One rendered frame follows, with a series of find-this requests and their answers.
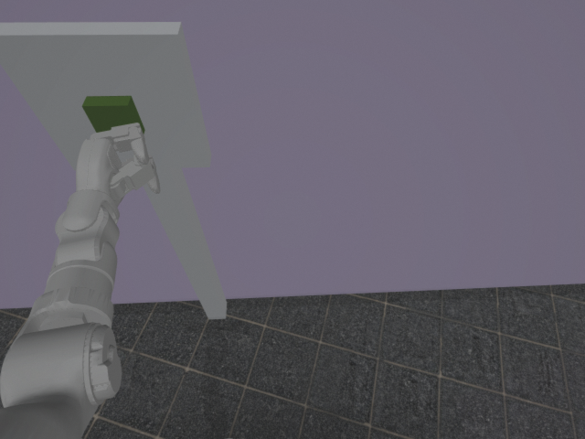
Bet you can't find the robot left hand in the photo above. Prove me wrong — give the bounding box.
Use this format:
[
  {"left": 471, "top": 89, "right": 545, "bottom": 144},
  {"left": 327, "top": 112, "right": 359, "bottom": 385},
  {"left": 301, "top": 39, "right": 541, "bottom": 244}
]
[{"left": 76, "top": 123, "right": 160, "bottom": 208}]

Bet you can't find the left robot upper arm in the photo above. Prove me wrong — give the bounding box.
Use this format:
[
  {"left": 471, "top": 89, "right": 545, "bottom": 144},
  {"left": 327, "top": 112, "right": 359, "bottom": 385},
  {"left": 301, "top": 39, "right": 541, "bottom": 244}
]
[{"left": 0, "top": 322, "right": 122, "bottom": 439}]

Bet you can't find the left robot forearm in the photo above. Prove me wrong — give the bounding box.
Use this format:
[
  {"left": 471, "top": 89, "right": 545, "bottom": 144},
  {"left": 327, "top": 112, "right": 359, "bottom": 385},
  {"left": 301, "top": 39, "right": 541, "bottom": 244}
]
[{"left": 0, "top": 189, "right": 120, "bottom": 408}]

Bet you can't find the button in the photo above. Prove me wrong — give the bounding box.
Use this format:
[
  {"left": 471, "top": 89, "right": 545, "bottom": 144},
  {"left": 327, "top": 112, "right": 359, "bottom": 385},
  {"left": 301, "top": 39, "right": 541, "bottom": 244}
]
[{"left": 82, "top": 96, "right": 145, "bottom": 133}]

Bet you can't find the panel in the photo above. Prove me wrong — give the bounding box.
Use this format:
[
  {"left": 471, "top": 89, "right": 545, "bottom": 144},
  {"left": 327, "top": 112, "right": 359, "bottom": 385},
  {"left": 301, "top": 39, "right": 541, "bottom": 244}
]
[{"left": 0, "top": 22, "right": 227, "bottom": 319}]

